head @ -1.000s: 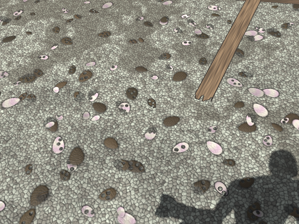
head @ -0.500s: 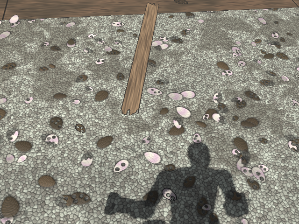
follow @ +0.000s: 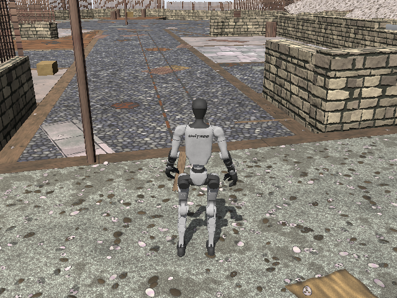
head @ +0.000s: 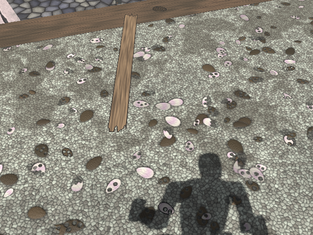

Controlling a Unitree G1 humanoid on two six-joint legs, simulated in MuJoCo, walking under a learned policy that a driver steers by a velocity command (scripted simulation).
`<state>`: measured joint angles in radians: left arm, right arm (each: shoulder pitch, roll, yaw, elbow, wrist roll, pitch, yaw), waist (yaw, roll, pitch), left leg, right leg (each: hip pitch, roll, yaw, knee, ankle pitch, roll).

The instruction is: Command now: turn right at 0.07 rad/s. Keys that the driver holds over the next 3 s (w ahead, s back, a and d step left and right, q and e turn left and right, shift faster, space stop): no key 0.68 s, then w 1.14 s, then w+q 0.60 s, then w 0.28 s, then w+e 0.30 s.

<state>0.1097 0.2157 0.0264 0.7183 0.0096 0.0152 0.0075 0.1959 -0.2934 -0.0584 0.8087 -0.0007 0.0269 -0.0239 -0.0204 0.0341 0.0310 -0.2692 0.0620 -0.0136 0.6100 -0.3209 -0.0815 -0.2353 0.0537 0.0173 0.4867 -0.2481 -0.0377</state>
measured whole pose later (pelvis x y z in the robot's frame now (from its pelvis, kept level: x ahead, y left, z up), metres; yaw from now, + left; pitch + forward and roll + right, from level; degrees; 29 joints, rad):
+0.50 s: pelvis +0.00 +0.02 +0.00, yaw +0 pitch -2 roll +0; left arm 0.17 0.24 0.05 1.00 0.00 0.02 0.03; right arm 0.21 -0.24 -0.02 0.94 -0.01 -0.01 -0.03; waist 0.00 0.00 0.04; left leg -0.17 0.02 0.01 0.49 -0.28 -0.01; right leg -0.20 0.01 0.04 0.49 -0.25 0.00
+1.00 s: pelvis +0.06 +0.00 +0.00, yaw +0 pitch +0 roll +0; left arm 0.29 0.23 0.05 1.10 -0.02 -0.09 -0.01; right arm 0.33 -0.27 -0.04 1.00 0.03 -0.05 -0.02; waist 0.02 0.04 -0.01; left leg -0.27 0.01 -0.03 0.83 -0.46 0.02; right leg -0.18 0.03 -0.03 0.52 -0.34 -0.05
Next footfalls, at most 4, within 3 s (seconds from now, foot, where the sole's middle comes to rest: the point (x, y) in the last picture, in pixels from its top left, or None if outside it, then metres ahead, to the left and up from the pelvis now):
0.02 left None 0.03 0.14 -0.77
1.36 left None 0.42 0.14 -0.77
1.92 right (183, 181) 0.74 -0.09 -0.77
2.46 left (123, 141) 0.99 0.20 -0.77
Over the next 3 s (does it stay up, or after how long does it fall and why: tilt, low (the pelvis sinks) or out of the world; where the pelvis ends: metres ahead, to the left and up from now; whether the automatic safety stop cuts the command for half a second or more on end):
stays up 1.17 0.16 -0.02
